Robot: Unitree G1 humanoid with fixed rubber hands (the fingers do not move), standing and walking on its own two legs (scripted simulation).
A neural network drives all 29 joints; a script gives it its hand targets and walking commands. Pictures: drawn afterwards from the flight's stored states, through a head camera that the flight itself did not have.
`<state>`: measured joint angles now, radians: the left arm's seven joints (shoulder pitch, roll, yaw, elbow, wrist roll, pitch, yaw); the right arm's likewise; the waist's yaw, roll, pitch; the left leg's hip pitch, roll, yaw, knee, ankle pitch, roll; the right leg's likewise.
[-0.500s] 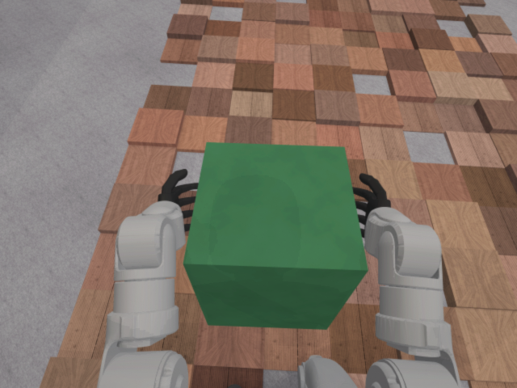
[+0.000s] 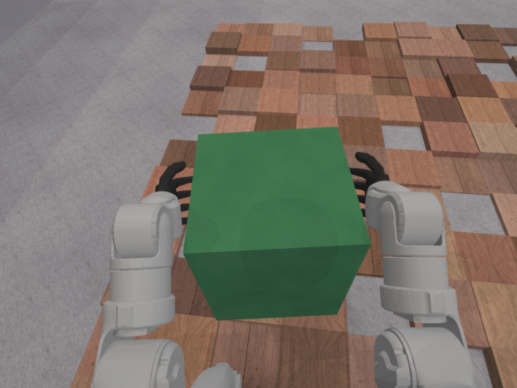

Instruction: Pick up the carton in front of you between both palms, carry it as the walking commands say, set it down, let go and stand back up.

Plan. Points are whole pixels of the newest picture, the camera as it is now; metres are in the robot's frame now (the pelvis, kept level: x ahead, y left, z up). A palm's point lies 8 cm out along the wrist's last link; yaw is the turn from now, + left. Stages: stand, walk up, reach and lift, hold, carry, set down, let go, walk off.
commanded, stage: carry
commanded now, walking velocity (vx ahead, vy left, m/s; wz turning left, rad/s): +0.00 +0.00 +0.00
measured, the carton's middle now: (272, 230) +0.35 +0.00 +0.03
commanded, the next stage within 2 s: none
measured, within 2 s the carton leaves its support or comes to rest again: neither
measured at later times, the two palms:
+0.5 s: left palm (192, 99) +0.51 +0.13 +0.17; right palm (385, 108) +0.49 -0.17 +0.16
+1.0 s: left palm (209, 124) +0.52 +0.11 +0.11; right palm (384, 132) +0.50 -0.19 +0.10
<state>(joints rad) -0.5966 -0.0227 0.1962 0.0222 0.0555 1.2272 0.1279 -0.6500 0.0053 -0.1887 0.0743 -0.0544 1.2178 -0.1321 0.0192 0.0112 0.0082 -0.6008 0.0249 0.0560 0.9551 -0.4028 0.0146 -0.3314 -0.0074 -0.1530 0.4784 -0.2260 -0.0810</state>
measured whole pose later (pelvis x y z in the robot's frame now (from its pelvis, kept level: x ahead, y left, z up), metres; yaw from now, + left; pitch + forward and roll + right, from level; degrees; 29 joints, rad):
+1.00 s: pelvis +0.14 -0.02 +0.00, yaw -3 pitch +7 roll +1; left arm -0.66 -0.03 0.26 -0.02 0.07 1.22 0.11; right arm -0.66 0.04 -0.21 -0.01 -0.07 1.19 -0.15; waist -0.01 0.01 0.03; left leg -0.51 -0.02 0.13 0.53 -0.03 0.10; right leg -0.11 0.04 -0.01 0.38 -0.36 -0.05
